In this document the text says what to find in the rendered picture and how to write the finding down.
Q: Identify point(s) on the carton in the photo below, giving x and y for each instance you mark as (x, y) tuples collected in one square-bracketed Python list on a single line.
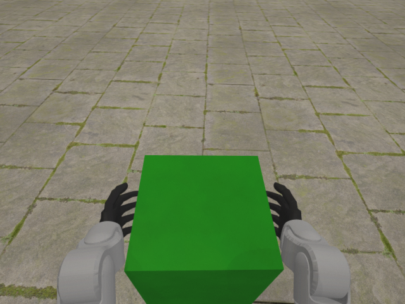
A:
[(202, 231)]

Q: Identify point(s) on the robot left hand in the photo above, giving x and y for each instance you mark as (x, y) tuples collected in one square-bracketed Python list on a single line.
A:
[(113, 210)]

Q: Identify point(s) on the robot left forearm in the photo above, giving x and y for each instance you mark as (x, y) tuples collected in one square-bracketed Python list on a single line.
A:
[(87, 274)]

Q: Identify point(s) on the robot right forearm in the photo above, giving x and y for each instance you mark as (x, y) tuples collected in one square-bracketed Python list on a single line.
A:
[(321, 272)]

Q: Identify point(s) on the robot right hand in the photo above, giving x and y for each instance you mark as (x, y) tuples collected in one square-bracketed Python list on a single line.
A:
[(287, 210)]

